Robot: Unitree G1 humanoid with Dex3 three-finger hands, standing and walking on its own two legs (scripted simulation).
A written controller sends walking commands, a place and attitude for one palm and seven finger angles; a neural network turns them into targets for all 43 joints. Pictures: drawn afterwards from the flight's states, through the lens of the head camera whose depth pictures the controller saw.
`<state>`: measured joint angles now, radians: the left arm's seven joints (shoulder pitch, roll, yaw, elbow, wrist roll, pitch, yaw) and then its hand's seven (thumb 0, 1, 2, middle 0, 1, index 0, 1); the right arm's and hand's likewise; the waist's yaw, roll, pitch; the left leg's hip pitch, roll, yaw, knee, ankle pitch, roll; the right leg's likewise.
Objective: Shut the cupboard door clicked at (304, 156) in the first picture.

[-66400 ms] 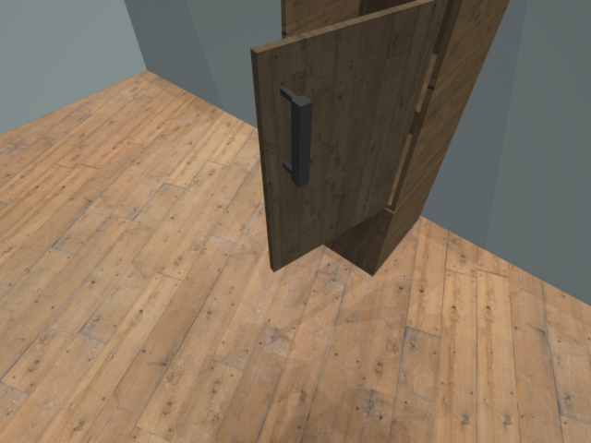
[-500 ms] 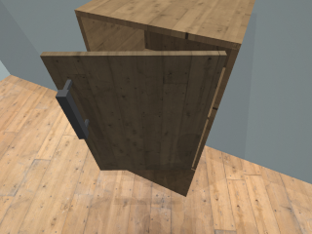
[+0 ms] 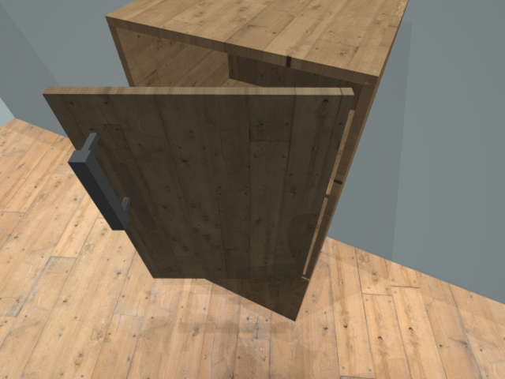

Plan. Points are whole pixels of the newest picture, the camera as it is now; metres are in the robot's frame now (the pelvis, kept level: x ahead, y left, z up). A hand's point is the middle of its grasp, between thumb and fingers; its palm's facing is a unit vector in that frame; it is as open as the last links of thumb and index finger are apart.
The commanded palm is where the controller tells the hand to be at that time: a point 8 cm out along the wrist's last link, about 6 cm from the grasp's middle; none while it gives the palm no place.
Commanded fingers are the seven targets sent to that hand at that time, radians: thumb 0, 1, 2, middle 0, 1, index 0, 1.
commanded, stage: come to a stop and stand still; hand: left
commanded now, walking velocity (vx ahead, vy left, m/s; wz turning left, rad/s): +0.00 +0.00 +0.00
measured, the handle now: (107, 184) +0.39 +0.27 +0.09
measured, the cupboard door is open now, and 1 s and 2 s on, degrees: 25 25 25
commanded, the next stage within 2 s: look again from close up in 1.22 s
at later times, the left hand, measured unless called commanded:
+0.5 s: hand out of the picture -0.01 +0.16 -0.18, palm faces -0.01 -0.98 -0.20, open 7.4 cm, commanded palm none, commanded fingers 0.00 0.90 0.90 -0.20 -0.30 -0.20 -0.30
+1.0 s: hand out of the picture -0.03 +0.21 -0.18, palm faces -0.01 -0.98 -0.19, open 7.4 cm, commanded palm none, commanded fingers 0.00 0.90 0.90 -0.20 -0.30 -0.20 -0.30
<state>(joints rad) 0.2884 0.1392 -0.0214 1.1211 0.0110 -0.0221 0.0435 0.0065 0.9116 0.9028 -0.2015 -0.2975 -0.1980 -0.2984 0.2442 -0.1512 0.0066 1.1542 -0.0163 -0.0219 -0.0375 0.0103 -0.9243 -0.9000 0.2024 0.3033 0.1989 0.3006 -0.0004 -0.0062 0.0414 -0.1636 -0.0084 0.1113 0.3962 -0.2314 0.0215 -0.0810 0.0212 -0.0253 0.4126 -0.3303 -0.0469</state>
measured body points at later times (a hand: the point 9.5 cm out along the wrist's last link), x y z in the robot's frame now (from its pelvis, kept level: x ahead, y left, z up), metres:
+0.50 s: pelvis +0.00 +0.00 -0.01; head +0.01 -0.01 +0.44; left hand -0.01 +0.21 -0.16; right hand +0.03 -0.23 -0.17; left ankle +0.00 +0.11 -0.74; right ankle -0.07 -0.08 -0.74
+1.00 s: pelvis -0.02 +0.04 +0.00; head +0.00 +0.05 +0.45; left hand -0.03 +0.27 -0.16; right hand -0.03 -0.18 -0.16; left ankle +0.00 +0.11 -0.74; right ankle -0.07 -0.08 -0.74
